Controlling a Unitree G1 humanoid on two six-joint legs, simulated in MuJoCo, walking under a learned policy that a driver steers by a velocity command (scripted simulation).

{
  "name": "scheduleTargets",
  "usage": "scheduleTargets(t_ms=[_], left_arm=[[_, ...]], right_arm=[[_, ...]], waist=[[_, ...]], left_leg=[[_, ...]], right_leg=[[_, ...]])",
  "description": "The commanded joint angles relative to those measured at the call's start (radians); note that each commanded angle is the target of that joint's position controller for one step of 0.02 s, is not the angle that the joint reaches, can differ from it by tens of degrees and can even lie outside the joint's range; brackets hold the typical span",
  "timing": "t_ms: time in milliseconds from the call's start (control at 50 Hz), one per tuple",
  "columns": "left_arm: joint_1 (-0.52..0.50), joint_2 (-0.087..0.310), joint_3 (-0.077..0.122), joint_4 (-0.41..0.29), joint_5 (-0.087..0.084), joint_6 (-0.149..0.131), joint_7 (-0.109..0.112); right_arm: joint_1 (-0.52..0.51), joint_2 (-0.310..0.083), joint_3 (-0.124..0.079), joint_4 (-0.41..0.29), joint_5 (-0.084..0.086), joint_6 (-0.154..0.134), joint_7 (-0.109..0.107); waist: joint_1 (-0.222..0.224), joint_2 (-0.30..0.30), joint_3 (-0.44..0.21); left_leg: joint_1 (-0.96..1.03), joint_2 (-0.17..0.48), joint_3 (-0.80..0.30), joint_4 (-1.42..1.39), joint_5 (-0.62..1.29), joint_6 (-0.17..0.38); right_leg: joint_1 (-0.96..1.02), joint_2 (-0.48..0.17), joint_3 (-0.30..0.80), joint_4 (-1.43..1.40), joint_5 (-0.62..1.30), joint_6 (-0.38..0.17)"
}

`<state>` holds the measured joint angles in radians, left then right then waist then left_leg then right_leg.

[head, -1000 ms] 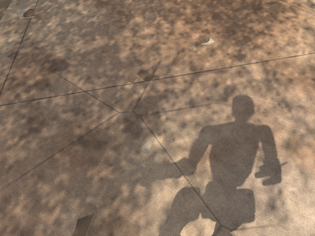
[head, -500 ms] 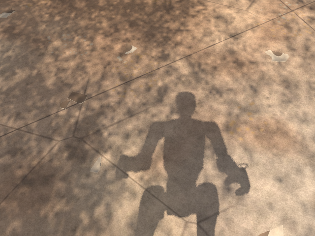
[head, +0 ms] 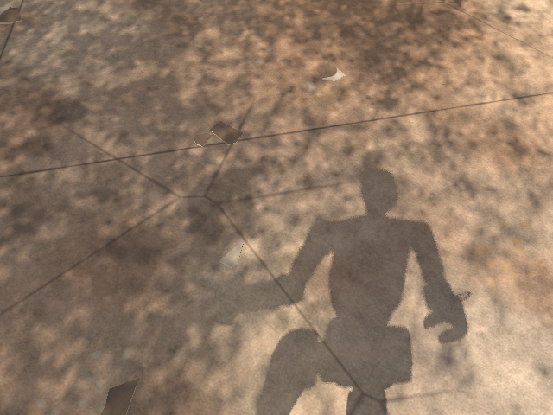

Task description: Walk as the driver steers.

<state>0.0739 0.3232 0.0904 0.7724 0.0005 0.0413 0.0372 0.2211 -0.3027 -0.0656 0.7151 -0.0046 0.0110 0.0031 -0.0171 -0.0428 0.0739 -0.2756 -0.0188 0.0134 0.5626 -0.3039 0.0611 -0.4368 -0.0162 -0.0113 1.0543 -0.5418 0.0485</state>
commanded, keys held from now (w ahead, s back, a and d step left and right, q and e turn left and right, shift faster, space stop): q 0.24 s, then no key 0.16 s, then e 0.32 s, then w+e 0.28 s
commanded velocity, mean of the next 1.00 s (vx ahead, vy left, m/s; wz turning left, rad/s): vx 0.06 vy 0.00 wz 0.03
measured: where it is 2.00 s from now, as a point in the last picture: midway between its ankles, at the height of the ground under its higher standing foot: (338, 322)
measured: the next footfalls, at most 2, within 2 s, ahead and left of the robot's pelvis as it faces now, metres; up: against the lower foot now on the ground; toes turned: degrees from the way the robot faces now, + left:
right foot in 0.44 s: +0.09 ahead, -0.14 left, +0.00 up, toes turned +16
right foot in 1.14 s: +0.23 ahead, -0.21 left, +0.00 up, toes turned -10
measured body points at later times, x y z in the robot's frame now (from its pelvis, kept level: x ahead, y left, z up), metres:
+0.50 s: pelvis +0.02 -0.03 +0.00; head +0.05 -0.03 +0.45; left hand +0.09 +0.27 -0.10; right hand +0.24 -0.25 -0.10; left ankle +0.00 +0.09 -0.73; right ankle +0.05 -0.15 -0.74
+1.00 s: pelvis +0.07 -0.04 +0.01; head +0.10 -0.05 +0.46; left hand +0.27 +0.22 -0.08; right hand +0.11 -0.34 -0.11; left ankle +0.00 +0.09 -0.73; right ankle +0.12 -0.18 -0.68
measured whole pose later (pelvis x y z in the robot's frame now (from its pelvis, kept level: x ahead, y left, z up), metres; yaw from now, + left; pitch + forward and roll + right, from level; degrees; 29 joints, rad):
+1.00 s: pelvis +0.07 -0.04 +0.01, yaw -2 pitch +1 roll +1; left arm 0.14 0.33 0.06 0.69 -0.03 -0.01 -0.04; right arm 0.34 -0.30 -0.07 0.74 0.00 -0.04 -0.03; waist -0.07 -0.03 0.02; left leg -0.05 0.02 0.08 0.32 -0.29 -0.01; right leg -0.56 -0.06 0.02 0.91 -0.30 0.03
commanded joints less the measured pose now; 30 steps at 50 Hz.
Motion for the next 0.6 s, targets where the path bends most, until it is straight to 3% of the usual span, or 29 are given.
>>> scheduleTargets(t_ms=[20,80,220,280,360,400,420,440,460,480,500,520,560,600], left_arm=[[-0.05,0.103,0.029,-0.073,0.002,-0.018,0.011],[-0.014,0.085,0.027,-0.061,-0.005,-0.024,0.006],[-0.04,0.075,0.021,-0.072,-0.006,-0.04,0.004],[-0.018,0.08,0.02,-0.066,-0.009,-0.051,-0.006],[0.004,0.082,0.014,-0.066,-0.012,-0.066,-0.023],[0.047,0.071,0.01,-0.055,-0.011,-0.076,-0.034],[0.081,0.061,0.004,-0.043,0.0,-0.081,-0.04],[0.081,0.092,0.0,-0.047,0.021,-0.085,-0.039],[0.021,0.116,-0.01,-0.064,0.033,-0.083,-0.038],[-0.016,0.065,-0.031,-0.056,0.04,-0.084,-0.042],[-0.044,0.054,-0.034,-0.062,0.023,-0.087,-0.05],[-0.019,0.075,-0.028,-0.05,0.013,-0.087,-0.052],[0.012,0.14,-0.017,-0.043,-0.002,-0.09,-0.048],[0.014,0.152,-0.015,-0.05,-0.01,-0.085,-0.04]], right_arm=[[-0.044,-0.167,-0.039,-0.08,0.023,-0.026,-0.019],[-0.027,-0.16,-0.035,-0.096,0.013,-0.018,-0.03],[-0.028,-0.193,-0.048,-0.115,0.014,0.003,-0.039],[-0.051,-0.19,-0.046,-0.124,0.008,0.01,-0.034],[-0.074,-0.171,-0.033,-0.124,0.006,0.019,-0.026],[-0.102,-0.155,-0.022,-0.123,0.016,0.024,-0.027],[-0.101,-0.12,-0.008,-0.115,0.017,0.023,-0.03],[-0.046,-0.064,0.011,-0.099,-0.006,0.015,-0.03],[0.054,-0.046,0.016,-0.074,-0.035,0.006,-0.027],[0.035,-0.075,0.009,-0.075,-0.037,0.004,-0.03],[0.006,-0.107,0.002,-0.061,-0.037,0.001,-0.033],[-0.041,-0.114,-0.003,-0.056,-0.035,0.0,-0.034],[-0.079,-0.125,-0.009,-0.066,-0.023,0.007,-0.039],[-0.063,-0.115,-0.011,-0.058,-0.015,0.002,-0.043]], waist=[[0.013,0.13,-0.118],[0.016,0.143,-0.146],[-0.01,0.181,-0.109],[-0.013,0.194,-0.122],[-0.017,0.199,-0.147],[0.017,0.188,-0.15],[0.042,0.165,-0.155],[0.01,0.069,-0.178],[-0.083,-0.101,-0.17],[-0.085,-0.151,-0.139],[-0.066,-0.115,-0.108],[-0.031,-0.102,-0.106],[-0.009,-0.099,-0.081],[-0.01,-0.094,-0.084]], left_leg=[[0.208,0.259,-0.334,-0.23,0.498,0.17],[0.225,0.224,-0.31,-0.237,0.514,0.17],[0.187,0.193,-0.392,-0.234,0.302,0.17],[0.152,0.191,-0.416,-0.21,0.305,0.172],[0.142,0.192,-0.452,-0.151,0.444,0.167],[0.13,0.167,-0.456,-0.112,0.461,0.138],[0.102,0.143,-0.43,-0.101,0.395,0.094],[0.061,0.084,-0.36,-0.044,0.235,0.028],[0.024,-0.024,-0.25,0.019,-0.092,-0.027],[0.068,-0.002,-0.198,-0.026,-0.131,-0.074],[0.102,0.014,-0.185,-0.074,-0.037,-0.087],[0.112,0.004,-0.176,-0.095,0.043,-0.086],[0.123,0.004,-0.16,-0.093,0.104,-0.078],[0.104,-0.006,-0.127,-0.074,0.094,-0.072]], right_leg=[[-0.195,-0.02,0.093,0.109,0.101,0.009],[-0.156,0.008,0.087,0.072,0.186,0.031],[-0.107,0.027,0.111,-0.21,0.208,0.063],[-0.035,0.028,0.105,-0.284,0.198,0.057],[0.069,0.03,0.082,-0.388,0.181,0.033],[0.159,0.031,0.066,-0.56,0.287,0.008],[0.254,0.004,0.077,-0.71,0.459,-0.013],[0.351,-0.109,0.191,-0.745,0.636,-0.048],[0.356,-0.22,0.323,-0.71,0.87,-0.134],[0.223,-0.267,0.382,-0.732,0.741,-0.248],[0.207,-0.198,0.345,-0.739,0.596,-0.224],[0.215,-0.143,0.305,-0.729,0.502,-0.175],[0.187,-0.118,0.311,-0.728,0.446,-0.145],[0.199,-0.11,0.329,-0.709,0.464,-0.152]])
